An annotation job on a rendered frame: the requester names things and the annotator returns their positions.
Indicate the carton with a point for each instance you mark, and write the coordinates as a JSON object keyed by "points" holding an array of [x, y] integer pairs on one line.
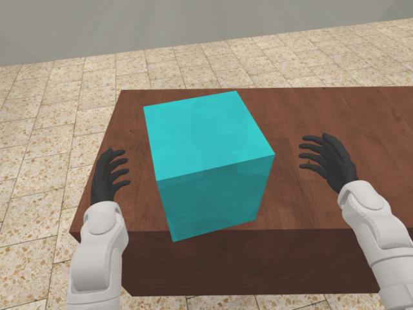
{"points": [[211, 162]]}

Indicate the robot right forearm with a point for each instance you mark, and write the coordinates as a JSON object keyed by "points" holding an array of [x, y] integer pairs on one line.
{"points": [[384, 240]]}

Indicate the robot right hand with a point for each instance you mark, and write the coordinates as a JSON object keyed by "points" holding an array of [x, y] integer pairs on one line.
{"points": [[337, 167]]}

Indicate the robot left hand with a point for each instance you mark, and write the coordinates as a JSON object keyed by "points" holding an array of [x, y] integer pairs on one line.
{"points": [[102, 188]]}

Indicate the robot left forearm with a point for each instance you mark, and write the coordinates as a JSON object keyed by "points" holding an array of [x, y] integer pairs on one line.
{"points": [[94, 281]]}

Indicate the pedestal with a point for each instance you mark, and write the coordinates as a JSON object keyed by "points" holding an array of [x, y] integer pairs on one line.
{"points": [[299, 243]]}

